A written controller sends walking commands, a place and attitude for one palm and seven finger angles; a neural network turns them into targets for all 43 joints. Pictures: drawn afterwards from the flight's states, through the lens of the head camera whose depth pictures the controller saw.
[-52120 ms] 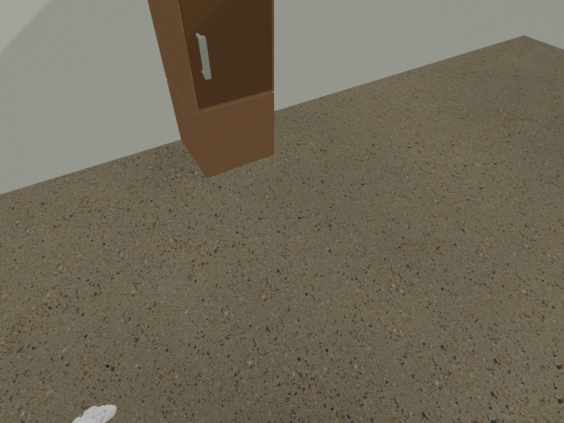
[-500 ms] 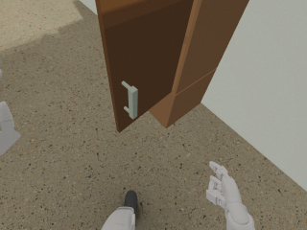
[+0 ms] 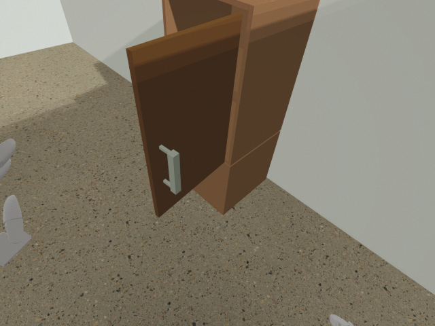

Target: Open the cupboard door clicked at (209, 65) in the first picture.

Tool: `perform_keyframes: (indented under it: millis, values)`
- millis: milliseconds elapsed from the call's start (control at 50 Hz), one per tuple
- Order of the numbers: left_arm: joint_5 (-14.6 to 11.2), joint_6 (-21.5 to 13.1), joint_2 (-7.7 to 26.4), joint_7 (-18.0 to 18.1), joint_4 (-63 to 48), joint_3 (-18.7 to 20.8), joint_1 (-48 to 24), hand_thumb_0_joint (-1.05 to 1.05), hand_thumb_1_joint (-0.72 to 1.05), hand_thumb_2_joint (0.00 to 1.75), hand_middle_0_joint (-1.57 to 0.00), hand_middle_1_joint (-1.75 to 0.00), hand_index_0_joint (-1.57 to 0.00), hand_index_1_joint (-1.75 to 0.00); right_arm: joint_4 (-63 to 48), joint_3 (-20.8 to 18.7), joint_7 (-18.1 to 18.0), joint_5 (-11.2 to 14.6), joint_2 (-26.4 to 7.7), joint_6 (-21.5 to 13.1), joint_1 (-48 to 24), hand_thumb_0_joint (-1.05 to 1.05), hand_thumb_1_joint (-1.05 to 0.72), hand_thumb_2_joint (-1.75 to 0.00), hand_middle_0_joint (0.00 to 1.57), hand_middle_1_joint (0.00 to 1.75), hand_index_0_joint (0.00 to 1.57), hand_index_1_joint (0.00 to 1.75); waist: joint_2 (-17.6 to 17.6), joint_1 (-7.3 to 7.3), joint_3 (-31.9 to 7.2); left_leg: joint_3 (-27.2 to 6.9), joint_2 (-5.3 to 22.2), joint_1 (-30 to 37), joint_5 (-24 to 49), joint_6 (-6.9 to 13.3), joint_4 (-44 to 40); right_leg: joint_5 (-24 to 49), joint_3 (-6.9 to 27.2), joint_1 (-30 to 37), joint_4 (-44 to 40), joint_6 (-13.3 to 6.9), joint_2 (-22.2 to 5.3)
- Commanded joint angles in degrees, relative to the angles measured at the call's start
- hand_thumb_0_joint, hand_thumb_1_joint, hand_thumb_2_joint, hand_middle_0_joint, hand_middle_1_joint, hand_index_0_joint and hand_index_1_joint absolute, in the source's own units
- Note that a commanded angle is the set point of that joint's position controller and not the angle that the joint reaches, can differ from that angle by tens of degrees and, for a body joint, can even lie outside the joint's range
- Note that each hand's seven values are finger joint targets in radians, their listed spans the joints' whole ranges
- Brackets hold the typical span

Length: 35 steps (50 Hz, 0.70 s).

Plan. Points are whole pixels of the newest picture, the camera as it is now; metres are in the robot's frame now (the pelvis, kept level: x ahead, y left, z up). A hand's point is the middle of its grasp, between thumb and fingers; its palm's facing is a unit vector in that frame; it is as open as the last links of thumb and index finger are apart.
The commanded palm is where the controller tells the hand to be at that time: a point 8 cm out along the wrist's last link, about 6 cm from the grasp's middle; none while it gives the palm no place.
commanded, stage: stop stepping back and stand still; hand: left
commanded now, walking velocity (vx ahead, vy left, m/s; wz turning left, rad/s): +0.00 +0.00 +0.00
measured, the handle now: (169, 169) +0.56 +0.16 -0.10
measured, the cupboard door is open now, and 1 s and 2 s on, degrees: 95 95 95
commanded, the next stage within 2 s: let the arm hang, fingers relaxed in 0.48 s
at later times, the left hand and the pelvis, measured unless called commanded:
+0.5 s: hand out of the picture +0.15 +0.29 +0.17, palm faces +0.52 -0.74 -0.42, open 7.4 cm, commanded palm +0.10 +0.31 +0.18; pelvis -0.03 +0.01 +0.00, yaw +2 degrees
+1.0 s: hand out of the picture -0.10 +0.21 -0.18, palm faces +0.04 -0.99 -0.16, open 7.2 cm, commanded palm none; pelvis -0.08 +0.02 +0.01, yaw +4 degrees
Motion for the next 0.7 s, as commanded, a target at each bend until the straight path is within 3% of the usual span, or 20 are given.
perform_keyframes:
  millis: [0,20,40,60,100,160,200,220,240,280,340,380,440,460,500,540,560,580,600,680]
  values:
    - [-1.2,-2.3,8.6,2.9,-0.8,7.7,-10.4,0.00,0.90,0.90,-0.20,-0.30,-0.20,-0.30,-7.9,-2.5,-2.0,0.2,-7.3,-4.9,-7.8,0.00,-0.90,-0.90,0.20,0.30,0.20,0.30,10.7,-1.09,-4.1,-2.1,3.1,20.0,26.5,2.8,-17.7,43.1,0.8,-6.1,9.5,3.7,-6.0]
    - [-1.1,-2.1,8.7,2.8,-0.1,7.1,-11.5,0.00,0.90,0.90,-0.20,-0.30,-0.20,-0.30,-8.2,-3.1,-1.8,0.4,-8.3,-4.8,-7.4,0.00,-0.90,-0.90,0.20,0.30,0.20,0.30,13.9,-0.48,-6.5,-8.8,9.5,27.3,40.1,6.2,-14.3,27.9,-0.1,-12.8,14.2,6.0,-3.0]
    - [-1.2,-2.1,8.6,2.6,0.2,6.5,-12.7,0.00,0.90,0.90,-0.20,-0.30,-0.20,-0.30,-8.4,-3.3,-1.1,0.7,-8.6,-4.9,-6.7,0.00,-0.90,-0.90,0.20,0.30,0.20,0.30,14.2,0.01,-7.2,-13.7,14.2,29.1,45.1,9.0,-15.4,7.1,1.0,-16.9,17.1,6.4,-1.8]
    - [-0.9,-1.6,7.7,2.4,2.3,5.9,-10.9,0.00,0.90,0.90,-0.20,-0.30,-0.20,-0.30,-8.4,-3.1,-0.7,0.5,-7.5,-5.7,-6.7,0.00,-0.90,-0.90,0.20,0.30,0.20,0.30,12.9,0.40,-4.7,-17.1,15.5,28.7,46.3,10.1,-16.7,-1.3,1.1,-19.9,15.4,5.4,-0.4]
    - [-0.8,-0.6,8.0,1.6,-1.4,5.2,-10.8,0.00,0.90,0.90,-0.20,-0.30,-0.20,-0.30,-8.3,-2.7,-0.3,-0.4,-7.6,-5.6,-8.8,0.00,-0.90,-0.90,0.20,0.30,0.20,0.30,10.4,-0.07,-1.9,-17.2,15.3,16.1,28.3,8.5,-22.7,-4.7,0.5,-12.1,11.5,4.6,-1.3]
    - [-0.4,-0.2,8.7,1.5,-6.3,6.2,-7.1,0.00,0.90,0.90,-0.20,-0.30,-0.20,-0.30,-9.8,-2.3,0.0,0.0,-8.0,-5.4,-10.7,0.00,-0.90,-0.90,0.20,0.30,0.20,0.30,9.5,0.79,-1.6,-9.1,10.4,4.7,5.1,5.4,-22.9,6.2,-1.6,-1.2,0.2,4.0,-1.6]
    - [-0.3,-0.6,9.2,1.5,-8.4,7.0,-5.0,0.00,0.90,0.90,-0.20,-0.30,-0.20,-0.30,-11.4,-1.8,0.3,0.0,-6.6,-4.8,-12.3,0.00,-0.90,-0.90,0.20,0.30,0.20,0.30,5.3,0.13,0.1,-4.2,4.4,0.3,-8.0,1.9,-16.9,5.5,6.0,-2.6,-8.0,1.5,-6.2]
    - [-0.5,-0.3,9.8,1.5,-8.1,7.9,-4.0,0.00,0.90,0.90,-0.20,-0.30,-0.20,-0.30,-11.4,-2.1,0.5,-0.1,-6.0,-4.0,-11.9,0.00,-0.90,-0.90,0.20,0.30,0.20,0.30,-1.3,0.11,1.0,-3.0,1.3,1.3,-8.0,0.2,-8.2,-3.9,16.2,-8.9,-14.7,-1.3,-11.5]
    - [-0.9,0.3,9.4,1.7,-7.6,7.6,-4.1,0.00,0.90,0.90,-0.20,-0.30,-0.20,-0.30,-10.9,-2.6,0.5,0.0,-6.1,-3.1,-11.8,0.00,-0.90,-0.90,0.20,0.30,0.20,0.30,-5.6,0.26,4.0,-2.7,0.1,1.1,-6.0,-0.6,1.3,-5.4,22.7,-14.2,-18.8,-3.9,-16.6]
    - [-0.9,-0.3,9.9,2.4,-6.3,8.3,-5.9,0.00,0.90,0.90,-0.20,-0.30,-0.20,-0.30,-10.1,-2.2,0.1,-0.1,-6.0,-2.6,-11.7,0.00,-0.90,-0.90,0.20,0.30,0.20,0.30,-1.0,-0.13,3.4,-4.3,1.3,-1.0,-7.3,-0.7,7.7,7.9,19.6,-12.1,-15.7,-5.7,-17.9]
    - [-0.4,-1.1,8.5,3.0,-2.4,7.3,-9.2,0.00,0.90,0.90,-0.20,-0.30,-0.20,-0.30,-9.7,-1.0,-1.0,-0.2,-5.0,-2.7,-11.2,0.00,-0.90,-0.90,0.20,0.30,0.20,0.30,3.9,-0.14,1.4,-1.6,1.7,4.3,-1.4,-0.2,-7.9,24.1,9.4,-6.1,-8.5,-3.4,-12.5]
    - [-0.5,-0.8,7.2,2.8,-0.2,5.4,-12.2,0.00,0.90,0.90,-0.20,-0.30,-0.20,-0.30,-9.0,-1.4,-1.6,-0.2,-5.9,-3.2,-10.9,0.00,-0.90,-0.90,0.20,0.30,0.20,0.30,4.9,-0.21,1.2,-1.8,1.7,12.5,6.2,0.4,-16.6,23.7,6.4,-8.0,-6.6,0.1,-9.1]
    - [-0.5,-0.6,6.8,2.3,-1.5,3.5,-14.3,0.00,0.90,0.90,-0.20,-0.30,-0.20,-0.30,-10.0,-2.5,-1.7,0.5,-7.9,-3.5,-10.9,0.00,-0.90,-0.90,0.20,0.30,0.20,0.30,6.8,1.22,-0.3,-6.6,7.6,17.7,17.1,2.6,-18.5,20.7,5.4,-9.1,-5.4,4.2,-4.5]
    - [-0.3,-0.2,6.4,2.2,-1.2,3.1,-12.4,0.00,0.90,0.90,-0.20,-0.30,-0.20,-0.30,-10.2,-2.5,-1.7,0.5,-7.8,-3.9,-10.7,0.00,-0.90,-0.90,0.20,0.30,0.20,0.30,6.5,0.86,-1.2,-6.2,7.2,18.1,22.2,2.4,-17.1,26.5,4.7,-7.7,-4.4,3.8,-4.0]
    - [0.2,-0.4,6.8,2.0,-5.2,2.5,-13.9,0.00,0.90,0.90,-0.20,-0.30,-0.20,-0.30,-10.3,-1.6,-1.3,0.2,-7.3,-3.8,-10.8,0.00,-0.90,-0.90,0.20,0.30,0.20,0.30,10.8,0.66,-2.4,-7.3,7.7,15.3,23.6,2.4,-19.5,25.1,2.1,-4.6,-2.2,3.8,-3.5]
    - [0.1,-0.4,6.9,2.0,-6.1,2.7,-13.4,0.00,0.90,0.90,-0.20,-0.30,-0.20,-0.30,-10.8,-1.7,-1.2,0.2,-7.6,-4.1,-11.6,0.00,-0.90,-0.90,0.20,0.30,0.20,0.30,10.0,0.96,-2.4,-7.2,7.4,12.4,17.4,2.2,-20.9,21.0,2.0,-2.9,-3.3,3.8,-3.1]
    - [2.6,6.6,-4.8,-5.3,41.6,-21.0,-12.7,0.00,0.90,0.90,-0.20,-0.30,-0.20,-0.30,3.1,-4.3,4.0,0.5,-13.8,-6.9,-16.4,0.00,-0.90,-0.90,0.20,0.30,0.20,0.30,7.4,-0.97,2.9,-7.3,7.8,9.3,26.7,2.1,-14.3,26.1,-0.7,-11.1,2.3,2.8,-5.5]
    - [3.1,12.0,-3.1,-7.3,44.2,-17.7,-14.4,0.00,0.90,0.90,-0.20,-0.30,-0.20,-0.30,3.9,-5.0,4.3,-0.2,-16.3,-1.7,-11.3,0.00,-0.90,-0.90,0.20,0.30,0.20,0.30,6.7,0.50,-0.4,-7.1,8.4,8.5,25.4,2.7,-15.8,23.4,2.9,-8.6,0.2,2.2,-7.1]
    - [3.3,13.3,-2.8,-7.9,43.8,-17.7,-14.0,0.00,0.90,0.90,-0.20,-0.30,-0.20,-0.30,2.5,-4.7,4.0,-0.3,-15.1,-0.1,-10.4,0.00,-0.90,-0.90,0.20,0.30,0.20,0.30,6.7,0.55,-0.8,-7.1,8.3,8.4,20.9,2.9,-15.1,21.3,2.3,-8.7,0.6,2.0,-6.7]
    - [3.5,12.5,-0.3,-8.4,54.7,-19.3,-20.5,0.00,0.90,0.90,-0.20,-0.30,-0.20,-0.30,3.9,-3.2,4.4,-1.4,-14.8,2.0,-13.0,0.00,-0.90,-0.90,0.20,0.30,0.20,0.30,-1.6,1.55,-2.8,-11.0,7.7,4.4,10.9,4.1,-17.7,14.2,3.0,-5.3,-0.1,0.6,-6.4]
